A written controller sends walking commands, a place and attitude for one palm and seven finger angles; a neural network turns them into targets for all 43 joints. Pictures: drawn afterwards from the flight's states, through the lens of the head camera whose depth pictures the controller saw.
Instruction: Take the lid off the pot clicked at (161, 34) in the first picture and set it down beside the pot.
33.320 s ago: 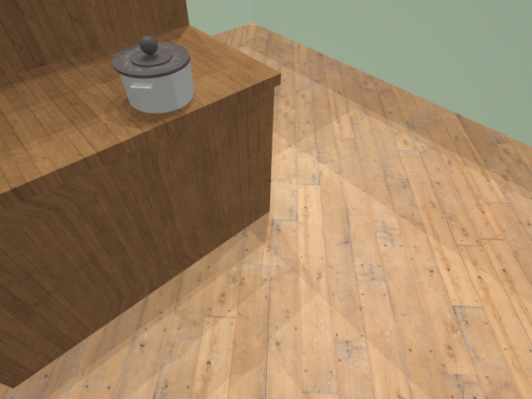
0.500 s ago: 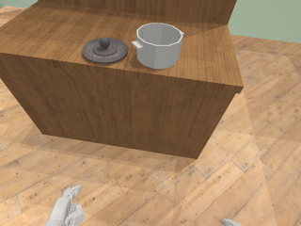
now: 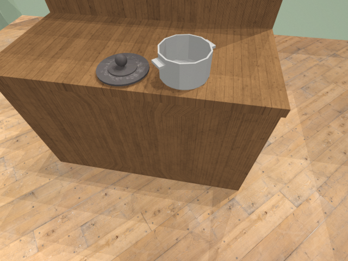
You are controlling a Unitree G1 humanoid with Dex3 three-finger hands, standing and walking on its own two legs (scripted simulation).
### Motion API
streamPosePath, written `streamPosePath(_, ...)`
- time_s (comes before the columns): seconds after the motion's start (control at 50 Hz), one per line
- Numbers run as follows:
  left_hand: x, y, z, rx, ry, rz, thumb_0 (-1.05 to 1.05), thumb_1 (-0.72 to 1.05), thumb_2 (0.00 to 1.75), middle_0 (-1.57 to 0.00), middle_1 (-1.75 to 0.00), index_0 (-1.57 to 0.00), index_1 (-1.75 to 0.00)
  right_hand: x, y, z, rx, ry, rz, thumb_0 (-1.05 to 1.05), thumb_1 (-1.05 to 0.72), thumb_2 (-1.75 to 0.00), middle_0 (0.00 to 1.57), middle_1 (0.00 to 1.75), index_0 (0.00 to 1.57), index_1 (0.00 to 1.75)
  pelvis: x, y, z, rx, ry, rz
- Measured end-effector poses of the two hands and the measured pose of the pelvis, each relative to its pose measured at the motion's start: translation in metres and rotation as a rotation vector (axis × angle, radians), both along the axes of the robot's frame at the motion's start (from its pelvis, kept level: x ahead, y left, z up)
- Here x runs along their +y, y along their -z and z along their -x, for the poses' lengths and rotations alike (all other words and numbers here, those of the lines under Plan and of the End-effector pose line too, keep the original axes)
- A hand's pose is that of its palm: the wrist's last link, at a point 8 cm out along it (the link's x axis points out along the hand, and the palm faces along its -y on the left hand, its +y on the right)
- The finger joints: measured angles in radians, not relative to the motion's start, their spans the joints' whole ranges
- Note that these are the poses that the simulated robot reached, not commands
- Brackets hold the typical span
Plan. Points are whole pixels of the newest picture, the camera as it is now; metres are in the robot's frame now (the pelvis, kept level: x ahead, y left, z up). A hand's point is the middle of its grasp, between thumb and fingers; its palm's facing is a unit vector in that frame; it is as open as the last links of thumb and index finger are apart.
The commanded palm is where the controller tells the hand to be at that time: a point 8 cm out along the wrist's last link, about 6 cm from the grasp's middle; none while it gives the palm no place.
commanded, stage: let the arm hang, fingers relaxed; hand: left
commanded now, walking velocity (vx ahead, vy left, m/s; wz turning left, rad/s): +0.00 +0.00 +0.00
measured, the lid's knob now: (121, 60) +0.76 +0.23 +0.02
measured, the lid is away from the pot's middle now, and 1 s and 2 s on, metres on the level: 0.24 0.24 0.24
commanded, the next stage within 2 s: look to check the result in 0.38 s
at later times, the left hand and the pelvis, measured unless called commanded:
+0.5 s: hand out of the picture +0.04 +0.18 -0.18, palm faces +0.02 -0.98 -0.19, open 7.3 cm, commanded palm none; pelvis +0.00 +0.00 +0.00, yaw -1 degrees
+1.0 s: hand out of the picture +0.00 +0.18 -0.18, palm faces +0.02 -0.98 -0.17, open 7.3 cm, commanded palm none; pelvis -0.01 +0.01 +0.00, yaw -2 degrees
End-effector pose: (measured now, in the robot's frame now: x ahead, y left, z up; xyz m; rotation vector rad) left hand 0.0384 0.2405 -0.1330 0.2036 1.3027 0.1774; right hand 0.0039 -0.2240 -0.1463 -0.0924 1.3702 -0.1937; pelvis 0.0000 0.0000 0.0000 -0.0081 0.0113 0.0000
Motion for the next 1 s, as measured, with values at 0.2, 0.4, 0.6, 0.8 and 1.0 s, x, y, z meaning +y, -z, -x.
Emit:
streamPosePath(0.2,-0.013,0.013,-0.018,-0.026,-0.006,0.058,0.00,0.94,0.90,-0.20,-0.30,-0.20,-0.30,-0.002,-0.010,-0.014,-0.032,0.011,0.051,0.01,-0.92,-0.90,0.20,0.30,0.20,0.30,0.000,0.000,-0.006,-0.015,0.017,-0.002)
streamPosePath(0.4,-0.009,0.013,-0.006,0.007,-0.009,0.057,0.00,0.93,0.90,-0.20,-0.30,-0.20,-0.30,0.002,-0.009,-0.006,-0.016,0.023,0.047,0.01,-0.92,-0.90,0.20,0.30,0.20,0.30,0.003,-0.001,-0.005,-0.024,0.020,0.000)
streamPosePath(0.6,-0.009,0.014,0.018,0.062,-0.019,0.064,0.00,0.92,0.90,-0.20,-0.30,-0.20,-0.30,0.009,-0.009,0.010,0.024,0.031,0.036,0.01,-0.92,-0.90,0.20,0.30,0.20,0.30,0.006,-0.002,0.000,-0.027,0.023,0.000)
streamPosePath(0.8,-0.010,0.016,0.033,0.095,-0.023,0.078,0.01,0.92,0.90,-0.20,-0.30,-0.20,-0.30,0.017,-0.010,0.021,0.038,0.040,0.034,0.01,-0.92,-0.90,0.20,0.30,0.20,0.30,0.010,-0.003,0.004,-0.030,0.028,0.000)
streamPosePath(1.0,-0.010,0.015,0.039,0.100,-0.022,0.078,0.01,0.92,0.90,-0.20,-0.30,-0.20,-0.30,0.021,-0.009,0.030,0.049,0.043,0.023,0.01,-0.92,-0.90,0.20,0.30,0.20,0.30,0.011,-0.004,0.008,-0.030,0.028,-0.001)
